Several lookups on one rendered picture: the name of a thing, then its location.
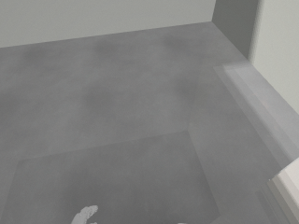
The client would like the robot left hand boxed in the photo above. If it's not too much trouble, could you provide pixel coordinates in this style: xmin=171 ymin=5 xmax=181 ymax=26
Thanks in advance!
xmin=70 ymin=205 xmax=98 ymax=224

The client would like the fridge door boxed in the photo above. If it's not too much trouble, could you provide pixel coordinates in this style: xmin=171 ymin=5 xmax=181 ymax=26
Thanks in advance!
xmin=266 ymin=160 xmax=299 ymax=224

